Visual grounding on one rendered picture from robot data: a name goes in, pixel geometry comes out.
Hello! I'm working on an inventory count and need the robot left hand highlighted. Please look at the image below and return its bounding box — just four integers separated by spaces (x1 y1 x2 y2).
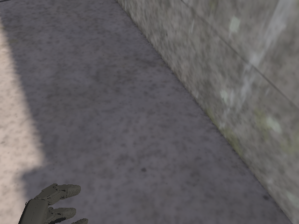
18 183 89 224

